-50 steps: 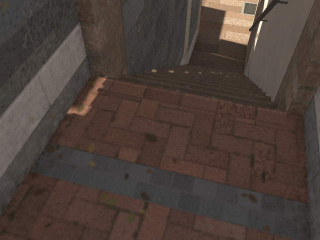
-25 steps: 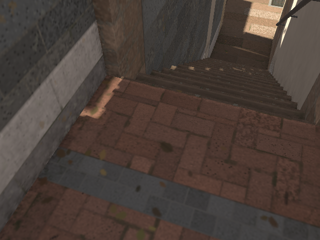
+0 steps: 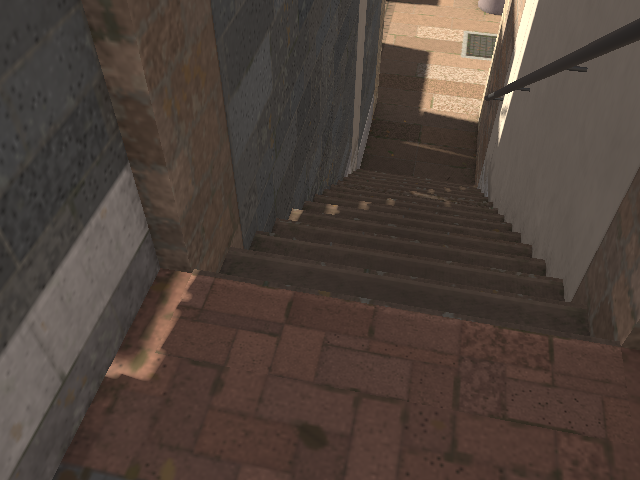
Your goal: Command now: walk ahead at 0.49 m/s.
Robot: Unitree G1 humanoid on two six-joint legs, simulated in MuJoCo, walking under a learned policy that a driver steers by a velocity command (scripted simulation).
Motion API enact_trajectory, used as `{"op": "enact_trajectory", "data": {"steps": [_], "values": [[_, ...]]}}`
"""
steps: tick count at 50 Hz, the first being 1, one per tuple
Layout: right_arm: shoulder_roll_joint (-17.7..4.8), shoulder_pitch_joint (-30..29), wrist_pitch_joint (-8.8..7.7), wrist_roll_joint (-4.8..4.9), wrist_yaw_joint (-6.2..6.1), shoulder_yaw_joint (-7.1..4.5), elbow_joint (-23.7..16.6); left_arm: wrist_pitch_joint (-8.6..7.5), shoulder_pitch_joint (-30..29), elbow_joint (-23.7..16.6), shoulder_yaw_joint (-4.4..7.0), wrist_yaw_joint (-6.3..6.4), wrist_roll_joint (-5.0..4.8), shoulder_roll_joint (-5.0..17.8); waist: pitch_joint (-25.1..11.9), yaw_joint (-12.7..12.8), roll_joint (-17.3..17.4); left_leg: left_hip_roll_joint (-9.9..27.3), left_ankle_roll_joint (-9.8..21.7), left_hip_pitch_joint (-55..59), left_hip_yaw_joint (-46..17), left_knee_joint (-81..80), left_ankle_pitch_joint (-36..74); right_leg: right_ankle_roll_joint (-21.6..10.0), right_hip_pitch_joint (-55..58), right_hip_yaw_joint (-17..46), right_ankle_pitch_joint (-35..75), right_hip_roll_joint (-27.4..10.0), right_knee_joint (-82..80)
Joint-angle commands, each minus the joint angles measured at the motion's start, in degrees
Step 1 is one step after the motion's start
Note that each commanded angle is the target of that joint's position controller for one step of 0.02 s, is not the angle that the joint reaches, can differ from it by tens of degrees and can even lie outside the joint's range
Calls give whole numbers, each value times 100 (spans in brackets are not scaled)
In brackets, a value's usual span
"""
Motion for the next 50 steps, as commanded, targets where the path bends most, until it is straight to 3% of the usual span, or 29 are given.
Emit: {"op": "enact_trajectory", "data": {"steps": [1,6,8,9,10,11,12,13,14,16,19,20,21,23,24,28,32,35,36,37,38,39,40,41,43,45,48,49,50], "values": [[-1065,-125,-44,71,-93,-184,-279,-99,-619,-406,33,-111,-18,279,860,134,577,1481,857,-830,-590,-674,348,72,379,-96,573,139,-921],[-1107,-9,79,71,-53,-261,-185,-163,-624,-421,86,-229,-51,524,816,228,597,1802,673,258,-558,110,927,-269,541,-94,-318,224,-1455],[-1139,-201,162,-8,-26,-261,-235,-166,465,-109,257,-209,-49,829,166,852,650,1535,487,182,-333,1633,2751,-515,1885,-409,-786,599,-1409],[-940,-182,210,-86,-32,-176,-307,-157,1599,222,400,-186,-30,1203,-601,1304,233,1179,288,-635,-114,3389,2647,-728,3428,-52,-784,412,-1152],[-68,659,137,-84,29,73,-376,-169,2321,402,533,-201,107,1901,-1580,1028,-1619,106,-116,-2878,-64,5839,326,-1706,5619,2675,-2186,-972,-1942],[-166,703,-73,109,29,90,-285,-218,2175,421,373,-275,98,1446,-2092,891,-1715,-71,-28,-3544,-1071,6817,-1860,-1649,5865,4423,-3032,-1398,-3136],[-709,42,-187,303,37,-43,-441,-274,1702,363,266,-288,59,1094,-1345,859,-1146,260,85,-3969,-1178,7154,-1528,-1242,5208,3736,-2890,-1308,-3117],[-859,-457,-235,317,1,-64,-559,-284,1190,257,186,-271,69,932,-869,780,-617,577,161,-3961,-1061,7048,-1072,-1059,4485,2895,-2142,-1145,-3061],[-888,-721,-247,236,-52,-112,-571,-284,840,234,116,-265,126,784,-489,668,-297,821,171,-3777,-999,6691,-635,-1005,3761,2143,-1248,-937,-3147],[-757,-625,-118,171,-58,-166,-480,-306,762,340,3,-242,213,507,-318,433,-505,1071,181,-3221,-1002,6081,-246,-984,3180,1299,-470,-557,-3367],[-612,-820,46,136,-52,-199,-464,-308,1025,487,-13,-159,144,627,-63,369,-298,1091,77,-3386,-814,5503,-84,-1207,3087,904,-105,-486,-3653],[-19,-930,-23,-876,240,86,-630,-414,1600,563,-99,-185,594,264,439,413,-50,1127,153,-3701,-1013,5459,282,-1589,2950,941,-756,-692,-3748],[-35,-1148,-33,-892,331,60,-668,-418,1759,648,-75,-210,597,327,568,474,19,1137,168,-4135,-1013,4960,493,-1682,3127,946,-1052,-753,-3879],[-271,-1729,9,-648,385,65,-862,-418,1707,591,-98,-265,545,379,568,550,10,1117,120,-4174,-728,3938,969,-1669,3157,739,-1226,-651,-4020],[-298,-1933,55,-603,391,89,-931,-412,1733,591,-104,-293,512,427,535,569,-4,1027,83,-3958,-598,3580,1167,-1654,3046,631,-1171,-600,-4059],[-393,-2549,220,-538,423,128,-1219,-331,2217,705,-85,-396,506,529,649,700,-160,780,56,-3674,-508,2550,1659,-1740,3317,607,-763,-631,-4022],[-600,-2770,177,-501,369,39,-1334,-175,2162,670,-98,-493,508,415,520,697,-165,668,64,-3387,-687,2102,1200,-1528,4002,751,-710,-716,-3674],[-661,-2844,28,-397,329,1,-1386,-2,2077,632,18,-441,432,579,428,546,-143,519,199,-2570,-410,1663,873,-1306,4050,871,-449,-652,-3148],[-674,-2481,-58,-286,274,-26,-1345,7,2104,629,12,-378,478,517,163,349,-139,418,331,-1628,-370,1764,1030,-1095,3676,828,223,-402,-2673],[-920,-1627,-143,-309,239,-91,-1144,-44,1971,521,-22,-339,490,336,-538,4,156,784,739,-338,-582,2029,1320,-750,3175,500,0,123,-1371],[-1246,-368,-169,-402,146,-117,-1013,-157,2572,206,-239,-327,535,-494,-2247,-127,1703,2274,2113,2719,-2631,1865,1599,-216,1118,158,-2075,1194,666],[-1032,594,-157,-591,107,-90,-626,-207,1892,117,-144,-417,440,-192,-1944,-612,1595,2952,2169,2746,-4431,746,-3,-217,-217,318,-3802,1187,2236],[-948,122,-239,-592,75,-94,-593,-227,1233,88,-7,-353,396,119,-387,-436,841,2663,1439,1148,-3674,440,-1423,-448,-603,674,-3091,674,2711],[-767,-625,-246,-483,43,-58,-747,-224,1222,228,28,-195,387,133,257,-77,679,2447,1218,-20,-2819,244,-1474,-502,-392,500,-2520,337,2707],[-408,-843,-245,-458,-25,65,-841,-146,1401,294,-60,-83,462,-227,104,283,514,2223,1133,-698,-1769,-33,293,-515,454,521,-1801,46,2386],[-242,-908,-272,-548,-92,75,-899,-64,1400,337,-58,-207,440,-260,69,407,448,2026,1133,-707,-1008,-242,1103,-485,543,480,-1463,21,2098],[-256,-474,-396,-690,-47,51,-623,16,913,172,-84,-460,319,-199,180,378,485,1907,1189,-527,-153,-251,2369,-422,91,368,-735,-57,1365],[-176,-382,-430,-627,-18,77,-570,72,596,44,-126,-533,370,-255,208,344,523,1930,1227,-428,17,-283,2609,-429,-59,329,-520,-97,948],[-389,-356,-447,-622,24,32,-493,120,370,-22,-149,-540,339,-285,364,339,463,1923,1262,-625,245,-376,2976,-367,-40,186,-348,-107,540]]}}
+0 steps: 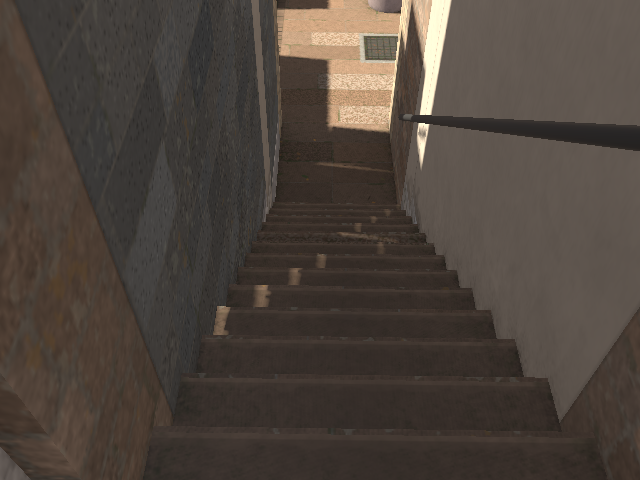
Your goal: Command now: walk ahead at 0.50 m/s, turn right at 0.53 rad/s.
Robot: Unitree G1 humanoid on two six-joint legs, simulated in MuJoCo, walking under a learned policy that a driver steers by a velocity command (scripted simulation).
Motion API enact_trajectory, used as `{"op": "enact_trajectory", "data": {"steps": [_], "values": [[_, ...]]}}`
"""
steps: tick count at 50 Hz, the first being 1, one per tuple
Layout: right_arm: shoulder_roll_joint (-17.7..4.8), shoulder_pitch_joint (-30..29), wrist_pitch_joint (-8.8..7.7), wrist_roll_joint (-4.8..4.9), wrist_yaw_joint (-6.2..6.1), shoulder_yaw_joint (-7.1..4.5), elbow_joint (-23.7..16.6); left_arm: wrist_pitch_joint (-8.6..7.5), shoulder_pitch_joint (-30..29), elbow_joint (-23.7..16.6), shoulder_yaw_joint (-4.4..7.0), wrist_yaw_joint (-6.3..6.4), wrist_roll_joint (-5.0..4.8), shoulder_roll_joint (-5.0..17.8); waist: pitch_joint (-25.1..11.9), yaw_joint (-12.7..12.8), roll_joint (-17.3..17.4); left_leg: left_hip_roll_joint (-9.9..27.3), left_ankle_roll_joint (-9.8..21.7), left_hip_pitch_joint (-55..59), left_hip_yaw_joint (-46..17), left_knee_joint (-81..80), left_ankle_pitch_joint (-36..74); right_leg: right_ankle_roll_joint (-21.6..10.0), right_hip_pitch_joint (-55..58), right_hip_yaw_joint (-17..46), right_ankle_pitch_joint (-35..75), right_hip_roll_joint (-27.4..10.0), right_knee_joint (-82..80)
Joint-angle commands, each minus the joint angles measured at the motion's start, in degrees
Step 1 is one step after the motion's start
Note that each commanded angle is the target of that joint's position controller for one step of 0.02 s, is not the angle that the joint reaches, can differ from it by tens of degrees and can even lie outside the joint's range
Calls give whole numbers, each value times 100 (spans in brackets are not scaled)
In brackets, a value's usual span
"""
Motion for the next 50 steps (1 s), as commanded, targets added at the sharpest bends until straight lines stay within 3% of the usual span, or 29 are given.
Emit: {"op": "enact_trajectory", "data": {"steps": [1,7,12,14,15,16,17,18,19,20,22,24,26,28,29,31,34,35,36,37,38,41,43,45,46,47,48,49,50], "values": [[-483,160,-147,47,93,-61,-140,84,-33,-294,-138,-94,-28,-226,195,210,515,1744,1284,-188,-335,-746,3282,96,-230,12,597,-245,-811],[-814,344,-67,12,158,-102,-48,191,-477,-418,-90,-2,-7,10,142,275,661,1863,1042,611,216,-368,3849,232,-372,1,702,-56,-1457],[-837,754,85,257,-44,-227,31,52,-1007,-483,-34,23,72,146,486,-71,846,1907,707,1292,399,28,3032,22,-310,-551,-247,324,-2123],[-1194,502,138,92,-42,-335,-34,-97,-610,-416,94,41,-31,356,286,337,842,1947,654,935,599,678,3999,-308,759,-848,-340,759,-2406],[-1186,637,159,-28,-22,-318,-13,-212,-15,-279,239,125,-129,651,-100,542,637,1694,457,490,824,1640,4426,-535,1921,-944,227,1082,-2509],[-667,1047,106,-153,1,-148,-54,-255,1209,-33,420,298,-88,1036,-1352,729,46,1384,-23,-1032,732,3274,3228,-1146,4389,23,1103,634,-1930],[-46,625,22,-216,285,106,-515,-202,2522,358,445,428,83,1428,-2319,973,-870,291,-418,-3036,162,4754,-2149,-2070,6516,2589,860,-447,-2971],[-491,-412,51,178,490,-41,-755,-272,3136,726,446,341,195,1303,-1677,1464,-39,-50,-260,-4189,-993,5775,-2464,-1852,6605,3293,1009,-782,-3764],[-522,-679,27,369,406,-69,-840,-359,2516,605,556,260,57,1454,-869,1202,206,386,-197,-4429,-1523,5816,-2079,-1683,5533,3076,1232,-1016,-3845],[-733,-912,23,304,189,-139,-890,-369,2017,597,462,239,-59,1049,-527,927,62,616,-239,-4098,-1647,6133,-1908,-1752,4447,2753,1857,-881,-3760],[-279,-431,119,101,-57,0,-857,-376,1429,444,225,199,-33,385,-484,307,92,884,-210,-3166,-1849,5849,-1415,-1715,2762,2081,2432,-672,-3797],[-80,-434,251,226,-167,100,-986,-393,1018,356,137,245,-28,228,-312,34,160,888,-380,-2760,-1674,5182,-1264,-1605,1733,1776,1793,-475,-4126],[-373,-638,389,211,-96,41,-1032,-421,1149,311,172,207,20,430,-169,125,151,688,-498,-2669,-1438,4453,-664,-1386,1232,1589,146,-240,-4391],[-44,-779,479,120,67,172,-1014,-354,1560,468,93,64,195,382,107,205,-160,469,-507,-2490,-1096,4150,-20,-1185,561,1341,-917,11,-4447],[-47,-356,436,-8,223,219,-786,-357,1612,466,102,107,383,601,114,138,-200,500,-408,-2454,-1179,4906,979,-1085,318,1279,-777,101,-3850],[-235,-666,305,-19,332,165,-1017,-420,2044,576,-17,260,419,303,-15,363,-192,536,-303,-3114,-1265,4554,2011,-1070,773,1191,-710,276,-3251],[-450,-1801,150,131,240,112,-1407,-415,3333,1248,-225,619,263,-183,37,1067,-26,844,-501,-5723,-1795,3050,2474,-969,3324,1818,-77,-280,-1942],[-833,-2419,261,370,220,-139,-1551,-224,2594,746,166,699,-454,761,-209,1071,280,388,-308,-4894,-1682,3284,2225,-1121,3323,2258,1509,-455,-2165],[-740,-2220,329,488,246,-130,-1577,-139,2098,634,184,776,-522,860,-234,779,211,349,-244,-3864,-1636,2387,3302,-1022,2495,1644,455,-110,-1732],[-261,-1848,199,102,323,124,-1308,-300,3151,1031,-331,695,61,-305,385,1062,-303,873,-232,-4087,-1580,1510,4590,-606,1727,947,-570,249,-1295],[-156,-1775,203,85,371,100,-1236,-215,3322,962,-355,592,162,-321,358,1045,-248,487,-161,-2720,-1085,1672,4632,-532,699,777,-698,454,-1337],[-366,-1967,174,295,432,79,-1215,-173,3362,820,-348,508,-61,7,649,1142,119,349,-431,-2309,-945,1186,3740,-381,582,1119,-900,288,-964],[-437,-955,209,168,393,67,-844,-165,3035,573,-398,514,3,94,476,773,67,274,-355,-1406,-851,1241,3433,-142,514,1136,-258,318,-23],[-688,-621,249,200,328,-11,-535,-44,2952,446,-460,574,-206,69,556,896,27,663,-43,-1954,-1053,-751,3094,-138,2188,1538,671,118,979],[-760,554,260,174,141,-145,-294,17,2928,565,-383,387,156,423,-102,312,230,430,287,366,-621,-243,4311,114,1174,1002,873,381,1978],[-1074,2317,180,497,102,-279,-119,-18,2799,225,-584,105,125,-152,-1690,-205,1311,1270,1538,3655,-1398,771,7019,561,-625,515,144,497,4317],[-1752,2299,353,487,234,-524,-148,-15,2660,-172,-615,-93,122,-141,-3074,-215,2130,2500,2788,5771,-2477,2664,9122,1152,-2435,-299,-5347,1005,7859],[-1622,1741,415,104,316,-518,-540,88,2069,-604,-428,-134,-69,698,-2895,-722,778,2690,2674,5372,-2865,2641,9054,1113,-3665,-75,-5298,942,8310],[-1736,1070,398,-42,344,-487,-800,135,1376,-1180,-411,-52,-193,656,-1963,-541,180,2883,2555,3705,-2996,2371,7276,1013,-4071,127,-4718,663,7672]]}}
Over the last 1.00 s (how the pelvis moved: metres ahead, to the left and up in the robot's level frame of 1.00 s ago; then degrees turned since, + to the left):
0.56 -0.01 0.00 -13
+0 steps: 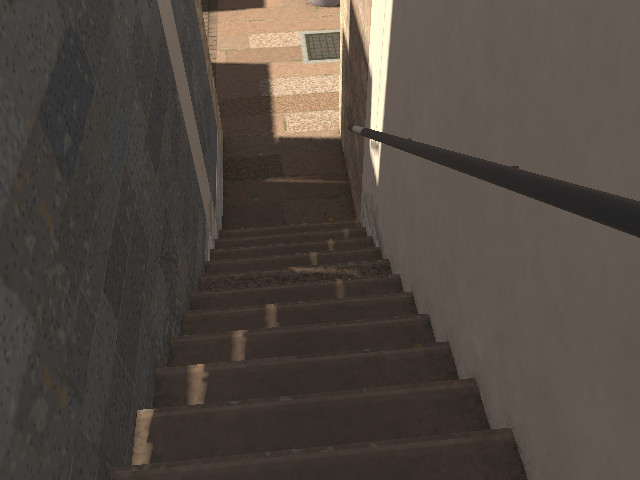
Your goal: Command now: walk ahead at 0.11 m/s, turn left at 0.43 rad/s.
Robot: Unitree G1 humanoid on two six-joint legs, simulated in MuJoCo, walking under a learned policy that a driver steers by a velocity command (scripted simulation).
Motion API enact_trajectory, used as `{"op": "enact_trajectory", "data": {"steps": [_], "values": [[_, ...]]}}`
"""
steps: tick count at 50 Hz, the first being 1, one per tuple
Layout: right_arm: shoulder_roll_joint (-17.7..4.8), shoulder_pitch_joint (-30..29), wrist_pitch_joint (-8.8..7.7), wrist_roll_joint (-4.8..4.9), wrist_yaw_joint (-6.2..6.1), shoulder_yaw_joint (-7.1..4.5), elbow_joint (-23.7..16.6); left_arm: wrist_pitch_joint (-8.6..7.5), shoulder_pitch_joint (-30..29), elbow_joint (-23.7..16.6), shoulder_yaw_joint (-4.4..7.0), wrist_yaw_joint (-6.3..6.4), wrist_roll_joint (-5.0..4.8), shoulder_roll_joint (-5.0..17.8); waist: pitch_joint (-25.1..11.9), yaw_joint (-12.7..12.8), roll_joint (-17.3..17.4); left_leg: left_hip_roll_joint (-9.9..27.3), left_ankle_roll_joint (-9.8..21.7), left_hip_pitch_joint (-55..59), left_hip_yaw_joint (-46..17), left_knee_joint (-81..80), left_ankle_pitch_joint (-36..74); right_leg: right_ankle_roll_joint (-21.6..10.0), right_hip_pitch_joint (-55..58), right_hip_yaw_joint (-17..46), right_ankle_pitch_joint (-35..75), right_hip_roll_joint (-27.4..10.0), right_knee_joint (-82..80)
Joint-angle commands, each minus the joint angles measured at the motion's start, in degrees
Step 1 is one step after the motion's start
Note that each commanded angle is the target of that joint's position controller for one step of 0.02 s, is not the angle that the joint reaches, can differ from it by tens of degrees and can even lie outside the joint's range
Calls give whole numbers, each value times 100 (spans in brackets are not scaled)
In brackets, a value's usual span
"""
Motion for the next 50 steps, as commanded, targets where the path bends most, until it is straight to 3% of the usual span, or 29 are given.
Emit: {"op": "enact_trajectory", "data": {"steps": [1,2,4,5,8,10,13,14,15,18,21,22,23,24,26,27,28,31,34,38,40,42,44,45,46,47,48,49,50], "values": [[-1454,1012,49,-94,73,-304,-481,-5,-1021,-1788,219,110,-114,1063,-1214,-742,-387,3096,2220,3089,-2373,1371,5095,196,-3981,484,274,-543,1053],[-1103,366,-27,-129,102,-102,-620,48,-797,-1713,187,185,-22,872,-22,-216,-597,2768,1843,763,-1827,579,3621,-49,-3062,699,1323,-746,0],[-1066,444,-256,-107,35,-94,-564,196,-4,-1529,70,218,109,257,758,361,110,1739,1653,-1986,-1543,31,3180,-56,-1706,-13,2287,-667,-43],[-630,559,-372,12,-90,43,-580,180,215,-1550,107,211,195,334,549,208,-104,1166,1337,-1889,-1310,377,2667,3,-1868,65,3713,-686,-824],[-923,671,-391,-41,-304,53,-787,196,-582,-1921,106,157,137,479,-349,-261,-136,1120,1404,-1186,-1687,765,2125,333,-2341,19,4913,-752,-1713],[-835,667,-302,26,-300,113,-785,295,-1071,-2114,33,148,134,270,-66,-301,-6,861,1087,-1595,-1791,474,397,329,-1672,-131,4966,-939,-3479],[-1082,705,-275,157,-184,-108,-955,468,-1691,-2302,96,148,230,420,-108,-562,262,1109,1157,-1116,-2776,-31,-1429,405,-1096,-49,3718,-766,-5220],[-1149,804,-295,6,-201,-129,-930,465,-1295,-2094,157,215,252,536,-353,-461,484,1304,1283,-747,-3232,275,-604,347,-1056,249,4637,-762,-4635],[-1051,780,-219,221,-160,-211,-995,440,-1836,-2262,196,272,159,578,-401,-694,121,1449,1443,106,-3270,379,-464,391,-1523,238,3346,-647,-6134],[-1056,1115,16,218,-149,-302,-1026,348,-2237,-2183,254,432,-65,713,-679,-1077,589,1534,1489,752,-3883,360,-702,109,-911,165,2894,-210,-7742],[-655,986,58,273,-217,-154,-1077,208,-1135,-1915,608,555,-298,1083,-1133,-170,379,861,755,-1344,-3401,651,-881,-681,2824,185,4099,-459,-9013],[155,760,51,341,-222,95,-1590,117,-151,-1680,770,655,-142,1405,-1453,173,-849,-59,114,-3478,-2365,1714,-2109,-1940,4973,1750,5251,-1828,-9118],[270,23,149,220,-300,196,-2035,42,696,-1520,867,599,351,1530,-752,753,-1408,-1052,-713,-6258,-2114,3251,-3457,-3451,6069,4338,6455,-3479,-9581],[134,-175,225,199,-440,177,-1853,101,565,-1311,826,456,576,1395,-223,699,-42,-648,-989,-7096,-2360,3880,-2640,-3037,5671,3902,7042,-3706,-9754],[-596,497,369,38,-528,-2,-1372,100,-738,-1519,760,80,-42,940,-605,19,-972,-532,-1267,-6104,-1658,5425,-1631,-2240,3935,2003,6816,-2575,-9348],[-648,1076,404,-187,-372,8,-1220,-51,-1563,-1646,727,9,-175,880,-862,-548,-1107,-572,-1257,-4927,-1103,7151,-1104,-1849,2462,1134,7078,-1955,-9178],[-569,1519,413,-281,-145,95,-1134,-167,-2261,-1760,741,8,-70,1059,-783,-1060,-1036,-548,-1239,-4131,-558,8672,-937,-1807,924,613,6679,-1746,-9280],[-341,1317,406,45,38,269,-1213,-319,-2202,-1585,712,352,108,1186,-228,-740,-766,-308,-1262,-4042,-176,9927,-578,-1735,-127,25,4012,-1510,-9781],[-202,708,424,129,94,387,-1671,-496,-1134,-1014,645,544,131,1109,-156,-82,-873,111,-1236,-5106,-479,9825,-113,-1724,1261,294,4283,-1810,-9444],[69,556,490,-19,240,415,-1756,-517,-625,-278,330,131,168,753,-55,57,-879,775,-1339,-5584,-870,8420,259,-1468,2036,941,4127,-2122,-8845],[112,641,460,-93,458,403,-1559,-502,-1500,-386,191,9,-36,644,68,-267,-364,1202,-1334,-4084,-371,5218,1079,-1014,918,464,2399,-1752,-9130],[-71,503,406,51,622,241,-1358,-532,-1654,-166,293,-122,-147,1053,321,-347,-807,795,-1277,-1898,463,4349,54,-811,-571,243,1390,-1513,-9533],[-408,291,221,97,561,51,-1387,-516,-1878,-229,428,-160,-257,1443,68,-390,-814,513,-1211,-1025,437,3084,-1091,-872,-110,559,1596,-1782,-9388],[-474,245,142,200,490,-26,-1336,-472,-1941,-248,433,-153,-397,1344,-96,-463,-489,430,-1075,-585,445,1984,-924,-914,216,700,2031,-1782,-9123],[-436,488,101,254,349,-69,-1280,-451,-1499,-106,409,-194,-349,1091,-447,-492,-344,445,-796,169,394,1946,-128,-859,317,851,2623,-1781,-8817],[83,850,357,458,-113,143,-1200,-415,-1325,-320,404,168,-228,976,-1285,-549,-449,1082,-624,1675,-530,1158,252,-928,499,2,4238,-1305,-7757],[-371,892,453,473,-271,119,-1202,-415,-1253,-564,320,222,-323,464,-1444,-281,509,1993,-254,2376,-1119,1815,2743,-618,-298,33,3581,-1176,-7287],[-1096,733,224,273,218,-138,-1266,-414,-1764,-914,364,188,-465,315,-401,-593,2251,1899,555,1096,-1690,618,-152,-118,-849,-242,2351,-583,-7360],[-1153,790,143,220,238,-329,-1257,-330,-2255,-1013,544,226,-352,885,29,-877,778,1976,549,611,-1757,226,-1690,-105,-805,-348,2709,-534,-7294]]}}
Over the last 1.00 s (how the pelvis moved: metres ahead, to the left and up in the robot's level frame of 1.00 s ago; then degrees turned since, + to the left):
0.49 -0.12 -0.19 -13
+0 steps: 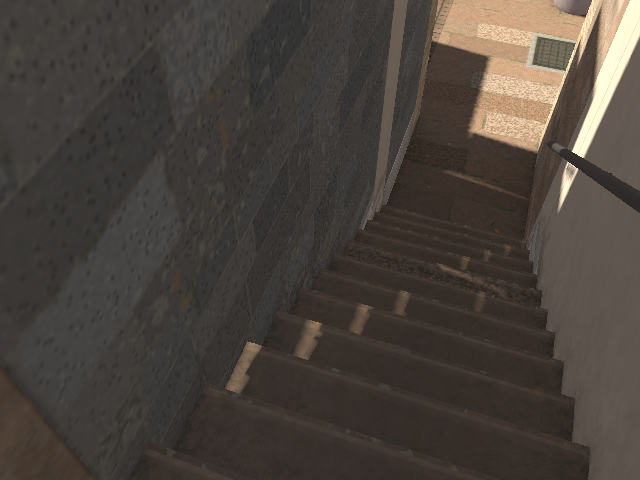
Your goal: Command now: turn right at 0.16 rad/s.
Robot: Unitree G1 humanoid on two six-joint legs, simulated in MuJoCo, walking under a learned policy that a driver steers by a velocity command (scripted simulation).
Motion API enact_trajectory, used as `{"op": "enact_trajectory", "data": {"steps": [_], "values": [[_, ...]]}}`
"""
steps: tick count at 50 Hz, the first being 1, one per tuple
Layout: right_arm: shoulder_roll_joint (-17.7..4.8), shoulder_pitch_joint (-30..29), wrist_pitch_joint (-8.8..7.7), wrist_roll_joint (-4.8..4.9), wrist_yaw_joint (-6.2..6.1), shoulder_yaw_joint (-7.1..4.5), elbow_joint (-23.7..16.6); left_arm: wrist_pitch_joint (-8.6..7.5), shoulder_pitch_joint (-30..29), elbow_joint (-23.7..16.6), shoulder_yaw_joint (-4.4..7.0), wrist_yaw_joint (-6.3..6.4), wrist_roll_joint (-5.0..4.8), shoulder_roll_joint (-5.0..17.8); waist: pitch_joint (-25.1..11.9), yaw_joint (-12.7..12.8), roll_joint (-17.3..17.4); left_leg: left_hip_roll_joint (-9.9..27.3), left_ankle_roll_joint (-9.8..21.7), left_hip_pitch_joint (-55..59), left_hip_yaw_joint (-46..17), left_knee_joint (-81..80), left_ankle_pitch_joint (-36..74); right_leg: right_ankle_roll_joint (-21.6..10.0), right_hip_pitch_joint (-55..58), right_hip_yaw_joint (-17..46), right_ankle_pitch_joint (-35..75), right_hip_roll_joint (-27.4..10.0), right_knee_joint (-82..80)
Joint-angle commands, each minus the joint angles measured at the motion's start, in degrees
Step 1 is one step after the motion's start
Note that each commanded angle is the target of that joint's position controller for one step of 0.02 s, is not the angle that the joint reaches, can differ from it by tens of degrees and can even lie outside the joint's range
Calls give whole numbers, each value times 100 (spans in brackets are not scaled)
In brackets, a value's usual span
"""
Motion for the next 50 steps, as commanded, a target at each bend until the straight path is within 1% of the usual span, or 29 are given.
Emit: {"op": "enact_trajectory", "data": {"steps": [1,4,6,8,9,10,11,12,13,15,16,17,18,20,22,24,29,30,33,35,36,37,40,41,42,45,48,49,50], "values": [[-1557,954,-183,-43,-21,-625,-192,-28,-277,-774,232,208,38,496,-9,-471,517,1350,1347,1179,-1895,-2052,-276,85,-1115,293,191,195,-284],[-1108,1214,-244,-106,-555,-658,-123,140,-434,-981,202,629,307,302,-117,-762,1040,2175,1895,1348,-2404,-2322,-574,-208,-1773,497,100,354,666],[-769,955,-283,-123,-836,-624,-69,319,-666,-1136,76,675,299,60,-53,-742,869,2185,1548,1309,-2268,-2546,-830,-288,-1972,745,-77,178,105],[-1085,0,-309,-233,-905,-677,-304,425,891,-665,213,579,411,126,-224,81,554,1450,910,-969,-857,-2111,-1343,-27,663,46,857,685,630],[-1180,-702,-387,-283,-923,-655,-456,397,1734,-456,479,396,331,490,-361,669,204,996,518,-2277,-41,-1415,-1686,220,2282,68,1175,813,471],[-873,-1351,-456,-228,-890,-559,-690,320,2501,-260,660,247,306,845,-506,1203,-463,631,293,-3206,312,-210,-2100,149,3378,870,982,514,-750],[-332,-1509,-414,-90,-865,-361,-924,169,3392,-105,784,196,565,1466,-726,1347,-1366,-331,-2,-4450,343,2098,-2154,-573,4490,2988,2507,-377,-1290],[226,-743,-450,79,-974,-228,-907,134,3622,-559,760,90,641,1972,-916,1163,-1208,-1382,7,-5093,-1843,2898,-2362,-1360,5070,5353,4485,-1652,-1977],[239,-563,-439,60,-984,-133,-877,249,3059,-465,541,-90,829,1458,-178,797,-974,-1307,-66,-6375,-2755,2965,-1567,-1703,4610,5941,3187,-2234,-2397],[-830,-539,-439,-163,-993,-365,-528,440,953,-1138,529,-313,104,1181,-347,-95,-267,-715,-113,-5520,-1603,3895,-165,-1374,2650,4297,1512,-1464,-2260],[-932,-52,-402,-254,-898,-341,-309,431,408,-1235,537,-358,-29,1174,-504,-501,-385,-513,-163,-4675,-1053,5110,252,-1283,1262,3709,1329,-1082,-2083],[-487,217,-263,-295,-760,-142,-300,386,338,-1029,384,-287,95,699,-251,-785,-271,-479,-108,-4308,-837,6062,761,-1013,16,3337,944,-624,-2015],[-324,700,-152,-202,-541,3,-296,164,-316,-1001,203,-206,427,624,-287,-1244,-193,-362,-155,-3310,-768,6932,1597,-833,-1186,2952,968,-154,-2009],[-542,637,-80,29,-371,-26,-517,-153,-341,-958,167,42,348,977,-374,-1090,-93,-386,-355,-2859,-387,7505,1633,-1026,-1835,2529,1152,-53,-2055],[-677,186,-77,145,-558,-35,-844,-247,792,-522,121,242,381,782,-254,-483,-351,-300,-554,-3766,-384,7392,1393,-1117,-766,2638,679,-27,-1779],[-625,-56,-45,113,-710,12,-1161,-265,1246,-404,148,318,516,884,-246,-194,-541,-196,-735,-4325,-531,7012,1505,-1322,133,3223,799,-130,-1648],[113,-925,99,-141,-692,260,-1594,-96,1903,-177,202,321,409,628,-130,172,-404,26,-738,-4559,-519,3775,968,-1665,1417,4250,152,-392,-1743],[59,-352,59,-267,-648,240,-1419,-189,1732,-204,168,248,532,717,-430,-156,-795,-12,-673,-4050,-559,5162,1417,-1726,1125,4370,1302,-389,-1406],[-226,-842,15,-190,-628,141,-1486,-215,1586,-312,136,181,531,556,-500,-5,-343,-93,-672,-4525,-836,5669,497,-1811,1712,4425,3384,-527,-649],[24,-1513,-59,-70,-711,260,-1644,-87,1665,-408,194,301,329,454,-545,205,-66,10,-754,-4425,-823,3657,-253,-1703,1855,4636,2525,-377,-858],[57,-779,-106,-213,-653,252,-1406,-162,1569,-441,154,309,507,542,-799,-18,-607,-48,-702,-3879,-820,4951,703,-1723,1411,4743,2946,-345,-606],[-80,-779,-83,-312,-564,182,-1390,-192,1277,-502,163,305,480,626,-657,-148,-591,-158,-686,-3819,-766,5365,570,-1723,1140,4610,3051,-315,-580],[-365,-1646,-65,-216,-408,102,-1643,-213,1150,-749,164,409,236,713,-603,5,-30,-204,-683,-3377,-692,4228,-483,-1537,737,4513,2981,-108,-497],[-133,-1673,-33,-206,-355,195,-1622,-205,951,-850,149,460,237,704,-679,53,-162,-155,-673,-2903,-672,3552,-205,-1486,519,4597,2803,-156,-586],[-96,-1186,-35,-266,-309,191,-1429,-199,708,-842,141,496,432,800,-798,-43,-693,-87,-671,-2529,-834,4261,662,-1388,248,4697,2814,-276,-399],[-262,-1582,123,-151,-250,112,-1596,-124,61,-1134,222,457,38,1256,-703,-70,-230,-531,-820,-1164,-291,2580,-827,-1432,-432,4469,3037,-78,-740],[-476,-101,153,-40,-160,1,-932,29,-594,-1074,405,373,281,1718,-603,-773,-380,-890,-717,1319,-40,729,-565,-1430,-1535,4462,609,43,-1232],[-861,136,94,-15,-207,-177,-630,75,-413,-850,351,261,334,1347,-631,-771,-27,-654,-322,2158,-846,-1075,-201,-1171,-1615,4218,-80,353,-452],[-1203,1113,-36,-248,-164,-401,-214,16,558,-532,268,-4,457,751,-1095,-669,276,54,473,3883,-1277,-399,1085,-715,-2329,3210,-259,813,926]]}}
Over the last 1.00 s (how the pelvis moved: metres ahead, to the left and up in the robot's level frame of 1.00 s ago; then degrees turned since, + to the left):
0.04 -0.05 -0.03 26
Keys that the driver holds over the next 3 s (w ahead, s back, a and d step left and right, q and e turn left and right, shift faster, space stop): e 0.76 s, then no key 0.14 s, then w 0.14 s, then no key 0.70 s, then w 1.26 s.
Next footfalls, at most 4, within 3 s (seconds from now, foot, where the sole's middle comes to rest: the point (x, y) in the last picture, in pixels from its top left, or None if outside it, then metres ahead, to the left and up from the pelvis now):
0.98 left None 0.13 0.16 -0.75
1.36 right None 0.06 -0.02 -0.75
2.42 left None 0.38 0.11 -0.93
2.96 right None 0.58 -0.16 -1.12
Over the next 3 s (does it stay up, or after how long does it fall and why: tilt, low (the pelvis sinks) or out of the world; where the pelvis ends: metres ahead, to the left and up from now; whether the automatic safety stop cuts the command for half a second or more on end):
stays up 0.52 -0.05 -0.34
